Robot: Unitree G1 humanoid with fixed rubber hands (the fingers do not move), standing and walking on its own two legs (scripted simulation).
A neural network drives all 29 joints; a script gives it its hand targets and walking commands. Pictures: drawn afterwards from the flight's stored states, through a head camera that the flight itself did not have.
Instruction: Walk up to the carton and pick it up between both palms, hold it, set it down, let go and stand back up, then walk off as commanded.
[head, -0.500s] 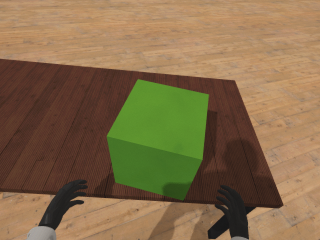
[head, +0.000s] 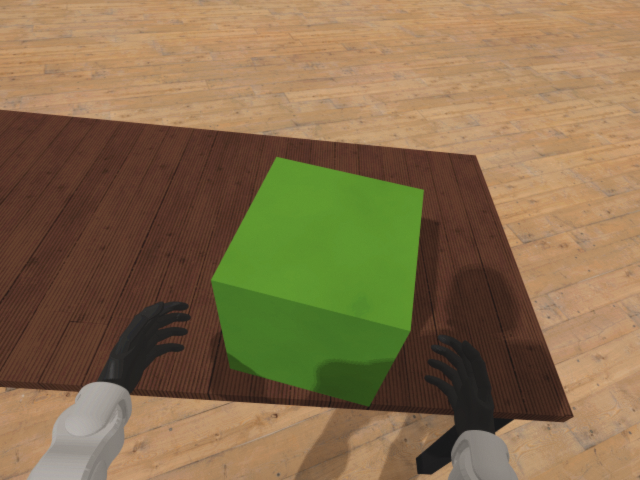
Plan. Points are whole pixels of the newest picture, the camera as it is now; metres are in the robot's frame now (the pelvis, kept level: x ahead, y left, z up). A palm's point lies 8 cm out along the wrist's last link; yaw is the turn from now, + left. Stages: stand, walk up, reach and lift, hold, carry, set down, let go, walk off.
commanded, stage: reach and lift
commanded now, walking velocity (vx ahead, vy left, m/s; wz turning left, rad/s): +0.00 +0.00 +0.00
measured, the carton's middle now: (323, 282) +0.40 +0.00 -0.02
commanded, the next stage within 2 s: none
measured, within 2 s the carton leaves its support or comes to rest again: neither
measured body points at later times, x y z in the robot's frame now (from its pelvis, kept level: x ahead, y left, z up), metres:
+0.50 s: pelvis -0.01 +0.00 +0.00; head -0.02 +0.02 +0.45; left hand +0.32 +0.23 +0.10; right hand +0.28 -0.17 +0.08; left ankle -0.01 +0.11 -0.74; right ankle +0.01 -0.13 -0.74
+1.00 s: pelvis -0.01 +0.00 +0.00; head +0.00 +0.02 +0.45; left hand +0.40 +0.21 +0.14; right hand +0.34 -0.18 +0.11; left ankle -0.01 +0.11 -0.74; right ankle +0.01 -0.13 -0.74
